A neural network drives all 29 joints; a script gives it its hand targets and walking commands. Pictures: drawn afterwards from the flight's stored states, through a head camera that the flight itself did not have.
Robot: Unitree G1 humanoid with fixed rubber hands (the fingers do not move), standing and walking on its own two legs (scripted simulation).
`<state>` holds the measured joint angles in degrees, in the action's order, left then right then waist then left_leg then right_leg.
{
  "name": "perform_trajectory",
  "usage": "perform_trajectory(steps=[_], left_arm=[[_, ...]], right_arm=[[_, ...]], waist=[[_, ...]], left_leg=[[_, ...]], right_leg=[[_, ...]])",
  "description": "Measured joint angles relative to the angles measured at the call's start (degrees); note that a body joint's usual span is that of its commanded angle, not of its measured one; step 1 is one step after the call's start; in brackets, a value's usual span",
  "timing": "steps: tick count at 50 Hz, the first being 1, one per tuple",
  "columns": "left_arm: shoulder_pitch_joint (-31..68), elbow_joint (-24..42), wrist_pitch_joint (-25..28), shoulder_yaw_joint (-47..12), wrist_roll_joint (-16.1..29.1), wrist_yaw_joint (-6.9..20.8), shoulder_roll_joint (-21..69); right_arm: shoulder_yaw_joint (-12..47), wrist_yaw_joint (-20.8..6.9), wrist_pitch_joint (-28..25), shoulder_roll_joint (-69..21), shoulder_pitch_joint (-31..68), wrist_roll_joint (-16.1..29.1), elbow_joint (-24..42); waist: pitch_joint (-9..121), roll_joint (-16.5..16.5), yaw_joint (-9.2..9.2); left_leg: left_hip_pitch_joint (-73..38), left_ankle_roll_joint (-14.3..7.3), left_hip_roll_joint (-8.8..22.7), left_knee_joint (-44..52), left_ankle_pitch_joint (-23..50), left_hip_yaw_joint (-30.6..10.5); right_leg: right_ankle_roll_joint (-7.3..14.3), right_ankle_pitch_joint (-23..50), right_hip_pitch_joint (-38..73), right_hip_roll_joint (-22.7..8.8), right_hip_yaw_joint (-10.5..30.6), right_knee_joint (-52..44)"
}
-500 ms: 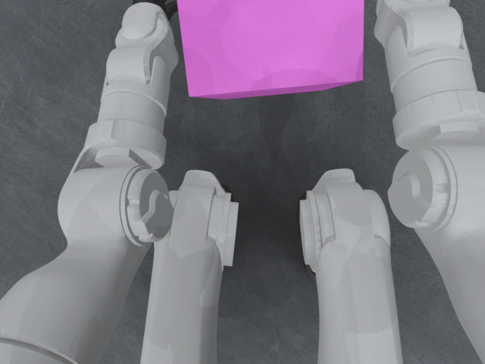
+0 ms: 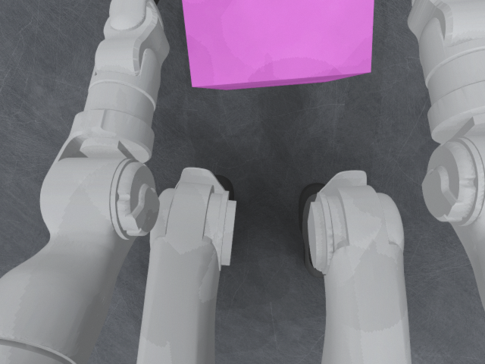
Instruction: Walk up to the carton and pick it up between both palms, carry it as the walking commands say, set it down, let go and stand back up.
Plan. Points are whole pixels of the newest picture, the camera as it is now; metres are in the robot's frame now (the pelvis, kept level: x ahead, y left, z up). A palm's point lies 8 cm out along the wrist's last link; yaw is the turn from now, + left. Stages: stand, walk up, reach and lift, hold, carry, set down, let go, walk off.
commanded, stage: set down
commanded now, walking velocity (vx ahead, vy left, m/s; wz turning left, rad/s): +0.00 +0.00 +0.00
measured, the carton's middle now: out of the picture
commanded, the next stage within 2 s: let go in 1.34 s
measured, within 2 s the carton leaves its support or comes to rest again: neither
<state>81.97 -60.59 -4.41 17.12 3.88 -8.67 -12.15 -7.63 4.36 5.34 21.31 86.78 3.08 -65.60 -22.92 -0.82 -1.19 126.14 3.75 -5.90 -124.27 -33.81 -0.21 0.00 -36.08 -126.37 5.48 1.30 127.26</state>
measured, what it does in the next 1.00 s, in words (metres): rises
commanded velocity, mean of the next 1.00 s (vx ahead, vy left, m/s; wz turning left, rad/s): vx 0.00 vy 0.00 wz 0.00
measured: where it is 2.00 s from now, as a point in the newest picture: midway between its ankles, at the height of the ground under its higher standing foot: (264, 240)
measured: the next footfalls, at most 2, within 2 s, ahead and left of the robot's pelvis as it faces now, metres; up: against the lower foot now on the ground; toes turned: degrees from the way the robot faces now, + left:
none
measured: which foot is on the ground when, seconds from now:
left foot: down 0.00-1.00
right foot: down 0.00-1.00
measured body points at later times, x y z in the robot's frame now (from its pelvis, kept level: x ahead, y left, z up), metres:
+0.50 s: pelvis +0.01 +0.01 +0.08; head +0.35 -0.02 +0.36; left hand +0.56 +0.14 -0.05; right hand +0.58 -0.18 -0.05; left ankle +0.11 +0.12 -0.34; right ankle +0.10 -0.11 -0.34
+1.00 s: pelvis +0.02 +0.00 +0.22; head +0.35 -0.02 +0.52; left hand +0.56 +0.15 +0.10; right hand +0.58 -0.19 +0.10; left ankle +0.11 +0.12 -0.34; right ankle +0.10 -0.11 -0.34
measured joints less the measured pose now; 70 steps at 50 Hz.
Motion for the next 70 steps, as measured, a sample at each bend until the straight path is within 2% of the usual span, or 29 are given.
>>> perform_trajectory(steps=[5,10,17,28,42,63,70], left_arm=[[-1.39,1.83,0.0,-3.0,3.14,-0.41,-1.18],[-2.77,5.15,-1.21,-3.8,3.6,-1.5,-0.14],[-4.69,7.88,-3.09,-2.26,1.13,-2.49,2.47],[-7.94,11.11,-4.83,0.96,-3.14,-2.26,5.03],[-14.06,16.68,-5.87,3.34,-6.07,-1.35,6.55],[-18.68,17.51,-3.87,7.34,-12.45,1.67,9.75],[-19.97,16.88,-2.61,9.47,-15.78,2.65,11.11]], right_arm=[[2.68,-0.11,-0.08,1.36,0.04,3.72,0.51],[3.13,0.33,0.94,0.7,-1.17,4.14,3.54],[0.34,0.43,2.59,-1.27,-4.22,1.04,6.42],[-4.2,-0.44,4.01,-2.78,-7.15,-3.65,8.34],[-6.31,-1.29,4.58,-4.55,-12.14,-5.78,12.34],[-11.49,-3.82,2.64,-7.97,-17.03,-11.64,13.01],[-13.69,-4.64,1.23,-9.01,-18.7,-14.65,12.51]], waist=[[2.57,0.17,0.01],[5.67,-0.11,-0.06],[11.14,-0.2,-0.42],[17.75,0.57,-0.98],[21.67,1.3,-1.03],[21.81,1.46,-1.37],[21.19,1.66,-1.26]], left_leg=[[1.36,-0.52,0.44,1.06,0.57,0.12],[1.54,-1.08,0.59,2.94,1.13,0.37],[-0.73,-1.73,0.76,8.28,1.83,0.58],[-6.81,-2.06,1.21,19.95,3.73,0.19],[-17.87,-2.03,1.72,36.04,7.19,-0.96],[-40.7,-2.32,2.59,65.69,17.22,-2.49],[-44.71,-2.49,2.88,70.81,18.73,-2.51]], right_leg=[[-0.06,0.63,-1.25,-0.24,-0.05,-1.3],[-0.39,1.09,-1.27,-0.41,0.3,-3.28],[-0.71,1.75,1.02,-0.58,1.0,-8.63],[-0.66,4.07,6.78,-0.39,1.85,-20.39],[-0.25,7.94,17.64,-0.19,2.43,-36.7],[0.06,18.07,40.48,-0.95,3.31,-66.53],[0.1,19.68,44.53,-1.1,3.51,-71.81]])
